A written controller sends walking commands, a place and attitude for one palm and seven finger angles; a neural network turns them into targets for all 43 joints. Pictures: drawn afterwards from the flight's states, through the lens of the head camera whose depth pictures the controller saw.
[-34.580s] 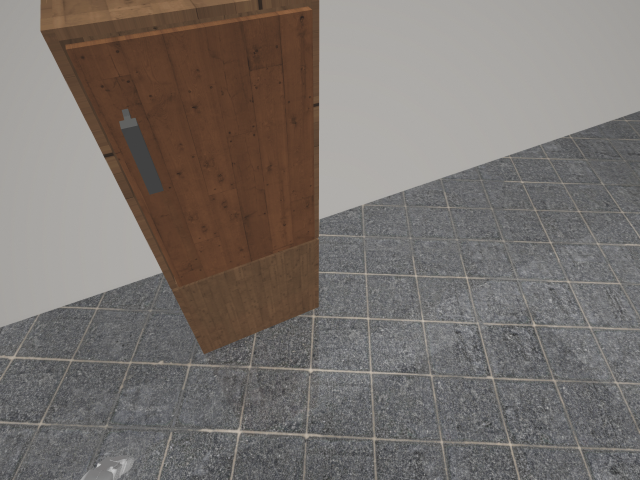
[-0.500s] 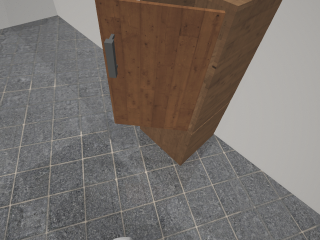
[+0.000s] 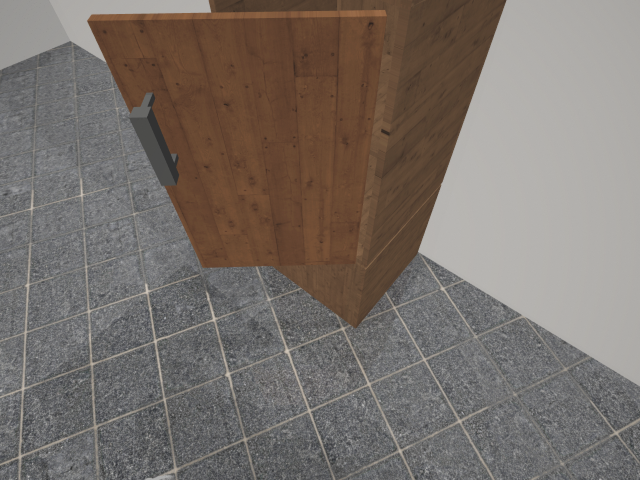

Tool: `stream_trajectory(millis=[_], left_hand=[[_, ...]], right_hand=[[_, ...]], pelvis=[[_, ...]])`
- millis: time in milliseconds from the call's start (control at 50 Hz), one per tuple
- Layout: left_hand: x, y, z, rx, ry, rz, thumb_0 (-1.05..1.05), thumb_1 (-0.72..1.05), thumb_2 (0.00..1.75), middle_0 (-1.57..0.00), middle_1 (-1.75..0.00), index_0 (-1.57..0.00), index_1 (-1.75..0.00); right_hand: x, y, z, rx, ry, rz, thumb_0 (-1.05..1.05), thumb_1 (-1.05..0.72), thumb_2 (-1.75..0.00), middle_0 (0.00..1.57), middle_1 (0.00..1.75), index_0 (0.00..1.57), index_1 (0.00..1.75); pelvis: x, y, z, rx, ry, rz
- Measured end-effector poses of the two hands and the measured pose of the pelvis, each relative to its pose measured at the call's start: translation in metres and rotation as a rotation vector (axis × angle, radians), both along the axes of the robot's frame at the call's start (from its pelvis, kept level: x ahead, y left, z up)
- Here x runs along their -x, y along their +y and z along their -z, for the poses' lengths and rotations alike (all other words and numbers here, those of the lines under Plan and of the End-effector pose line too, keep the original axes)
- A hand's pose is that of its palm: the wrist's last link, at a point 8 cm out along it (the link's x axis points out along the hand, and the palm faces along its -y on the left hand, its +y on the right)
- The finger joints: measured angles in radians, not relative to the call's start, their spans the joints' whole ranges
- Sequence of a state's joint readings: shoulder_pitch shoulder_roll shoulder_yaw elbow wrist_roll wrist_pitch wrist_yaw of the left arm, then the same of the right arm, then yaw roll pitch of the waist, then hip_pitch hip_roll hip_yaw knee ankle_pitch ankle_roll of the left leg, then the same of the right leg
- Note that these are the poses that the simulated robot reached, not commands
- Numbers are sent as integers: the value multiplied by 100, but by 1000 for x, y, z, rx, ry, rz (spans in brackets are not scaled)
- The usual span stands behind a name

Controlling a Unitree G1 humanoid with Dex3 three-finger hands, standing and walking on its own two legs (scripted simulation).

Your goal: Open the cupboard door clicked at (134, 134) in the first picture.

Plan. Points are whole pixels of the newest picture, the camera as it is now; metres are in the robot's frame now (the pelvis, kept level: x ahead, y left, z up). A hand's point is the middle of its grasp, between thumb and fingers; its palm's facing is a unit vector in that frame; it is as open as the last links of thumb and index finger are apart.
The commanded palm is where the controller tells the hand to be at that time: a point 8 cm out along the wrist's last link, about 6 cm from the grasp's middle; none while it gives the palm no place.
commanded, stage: come to a stop and stand still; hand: left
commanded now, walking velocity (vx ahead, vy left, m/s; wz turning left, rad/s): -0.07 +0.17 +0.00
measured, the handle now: (159, 140) +0.58 +0.28 +0.07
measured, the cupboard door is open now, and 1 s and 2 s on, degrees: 41 41 41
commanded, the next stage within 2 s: look again from close up in 1.22 s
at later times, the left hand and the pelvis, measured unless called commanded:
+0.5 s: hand out of the picture -0.02 +0.20 -0.18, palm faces +0.10 -0.98 -0.19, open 7.4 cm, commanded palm none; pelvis -0.03 +0.01 +0.00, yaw +1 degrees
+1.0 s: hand out of the picture +0.00 +0.20 -0.18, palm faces +0.01 -0.99 -0.16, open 7.3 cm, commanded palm none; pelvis -0.01 +0.03 +0.00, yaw +0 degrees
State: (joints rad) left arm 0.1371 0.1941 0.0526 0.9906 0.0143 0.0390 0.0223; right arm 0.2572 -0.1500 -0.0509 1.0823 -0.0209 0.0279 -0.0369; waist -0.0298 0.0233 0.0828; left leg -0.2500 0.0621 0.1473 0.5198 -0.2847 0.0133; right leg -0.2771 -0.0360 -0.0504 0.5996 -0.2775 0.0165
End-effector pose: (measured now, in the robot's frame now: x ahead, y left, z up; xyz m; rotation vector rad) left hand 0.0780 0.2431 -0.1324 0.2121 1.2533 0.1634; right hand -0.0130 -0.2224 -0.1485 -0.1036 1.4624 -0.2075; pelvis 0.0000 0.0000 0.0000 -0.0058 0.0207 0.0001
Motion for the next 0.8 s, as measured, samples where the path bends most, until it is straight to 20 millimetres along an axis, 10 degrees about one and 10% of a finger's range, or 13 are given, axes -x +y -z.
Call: stream_trajectory(millis=[140,280,540,800], left_hand=[[9,-37,-7,-1,-25,11,1,91,90,-20,-30,-20,-30],[39,-32,-10,3,-21,-42,0,93,90,-20,-30,-20,-30],[115,11,20,69,132,-119,1,91,90,-20,-30,-20,-30],[115,9,18,104,195,-65,1,91,90,-20,-30,-19,-30]], right_hand=[[-5,-34,8,-15,-1,8,1,-91,-90,20,30,20,30],[-33,-45,-6,5,-86,-55,1,-91,-90,20,30,20,30],[-45,4,-21,57,-173,-148,1,-91,-90,20,30,20,30],[-9,28,-17,38,-90,-78,1,-92,-90,20,30,21,30]], pelvis=[[6,-20,-1,-28,-17,-7],[18,-22,-7,-40,-20,-19],[29,17,-1,-9,-31,-16],[18,35,-5,-2,-29,5]])
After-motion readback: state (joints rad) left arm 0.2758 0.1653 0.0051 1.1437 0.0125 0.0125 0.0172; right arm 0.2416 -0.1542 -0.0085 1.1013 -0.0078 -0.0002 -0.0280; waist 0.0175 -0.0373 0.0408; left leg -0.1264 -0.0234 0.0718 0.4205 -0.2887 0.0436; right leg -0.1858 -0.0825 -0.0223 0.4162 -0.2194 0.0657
